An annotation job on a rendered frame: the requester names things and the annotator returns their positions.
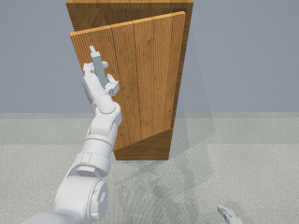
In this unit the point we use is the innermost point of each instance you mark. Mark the robot left upper arm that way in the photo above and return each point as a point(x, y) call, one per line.
point(79, 200)

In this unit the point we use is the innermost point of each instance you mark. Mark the cupboard door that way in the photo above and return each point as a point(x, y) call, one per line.
point(143, 55)

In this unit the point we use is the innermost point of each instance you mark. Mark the robot left hand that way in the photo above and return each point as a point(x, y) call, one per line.
point(92, 85)

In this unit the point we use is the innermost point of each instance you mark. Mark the robot right hand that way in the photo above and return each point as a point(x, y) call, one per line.
point(229, 215)

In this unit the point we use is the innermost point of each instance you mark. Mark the left robot forearm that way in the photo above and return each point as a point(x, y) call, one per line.
point(93, 160)

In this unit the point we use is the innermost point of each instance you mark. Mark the handle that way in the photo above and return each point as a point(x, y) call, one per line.
point(98, 66)

